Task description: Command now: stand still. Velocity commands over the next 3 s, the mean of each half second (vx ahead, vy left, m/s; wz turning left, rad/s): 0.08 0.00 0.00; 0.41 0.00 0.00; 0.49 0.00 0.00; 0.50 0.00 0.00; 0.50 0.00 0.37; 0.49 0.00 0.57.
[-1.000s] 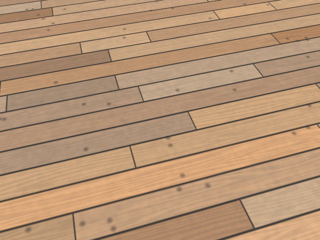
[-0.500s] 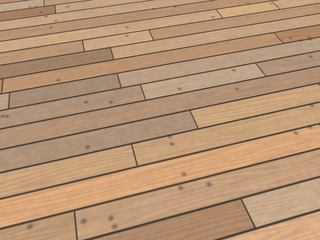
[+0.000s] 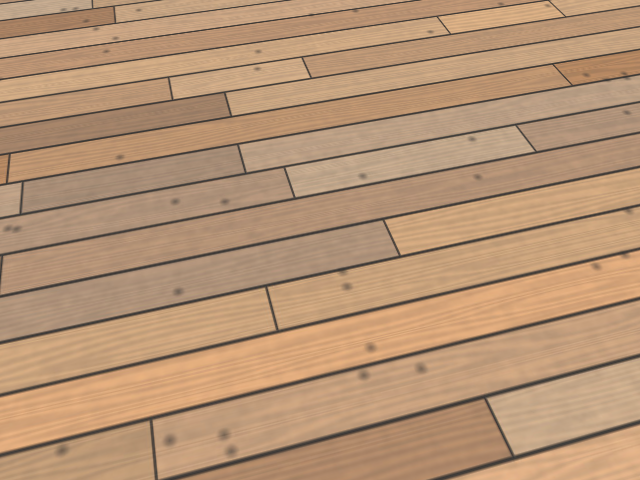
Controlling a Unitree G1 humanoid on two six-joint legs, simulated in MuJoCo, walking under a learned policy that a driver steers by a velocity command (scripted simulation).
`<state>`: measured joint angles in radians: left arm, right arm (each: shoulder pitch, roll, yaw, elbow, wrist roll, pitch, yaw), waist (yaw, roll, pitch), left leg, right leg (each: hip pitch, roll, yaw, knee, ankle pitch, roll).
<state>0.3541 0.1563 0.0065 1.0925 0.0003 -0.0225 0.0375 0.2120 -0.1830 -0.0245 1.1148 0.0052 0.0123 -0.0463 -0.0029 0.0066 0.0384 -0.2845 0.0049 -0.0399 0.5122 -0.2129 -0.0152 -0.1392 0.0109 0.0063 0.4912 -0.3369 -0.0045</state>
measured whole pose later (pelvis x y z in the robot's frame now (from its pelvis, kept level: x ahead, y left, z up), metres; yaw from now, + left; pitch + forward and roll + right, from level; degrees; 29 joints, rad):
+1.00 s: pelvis +0.27 +0.00 -0.02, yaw +0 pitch +2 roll +1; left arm -0.05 0.21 0.03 0.82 -0.03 -0.11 -0.05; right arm 0.53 -0.21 -0.03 1.08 0.01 -0.07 -0.02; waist -0.08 -0.01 0.03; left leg 0.20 0.00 0.04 0.21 -0.44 0.00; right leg -0.58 -0.02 -0.05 0.55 -0.03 -0.09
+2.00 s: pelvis +0.84 +0.02 +0.01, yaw -1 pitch +2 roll +2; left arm 0.06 0.24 0.06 0.88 -0.01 -0.08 -0.01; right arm 0.38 -0.23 -0.05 0.99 0.01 -0.09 0.00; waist -0.07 -0.04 0.00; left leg 0.01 -0.06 0.06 0.19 -0.24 0.05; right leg -0.67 -0.11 0.02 0.62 0.08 -0.02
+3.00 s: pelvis +1.36 +0.11 +0.01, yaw +30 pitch +2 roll -1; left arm 0.01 0.29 0.08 0.78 0.01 -0.10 0.01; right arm 0.33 -0.25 -0.08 0.79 0.01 -0.05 -0.01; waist -0.05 -0.04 0.03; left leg -0.16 -0.10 -0.10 0.34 -0.21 0.09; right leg -0.67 -0.09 0.09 0.73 -0.04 0.05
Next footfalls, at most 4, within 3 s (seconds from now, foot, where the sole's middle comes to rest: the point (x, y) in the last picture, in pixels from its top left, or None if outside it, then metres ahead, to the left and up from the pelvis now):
1.02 right None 0.47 -0.11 -0.77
1.58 left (282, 356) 0.79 0.12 -0.77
2.12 right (378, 252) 1.11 -0.13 -0.77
2.68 left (271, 191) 1.34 0.18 -0.77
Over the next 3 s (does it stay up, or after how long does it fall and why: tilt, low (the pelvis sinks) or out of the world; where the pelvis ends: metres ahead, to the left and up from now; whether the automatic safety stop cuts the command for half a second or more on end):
stays up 1.36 0.11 0.01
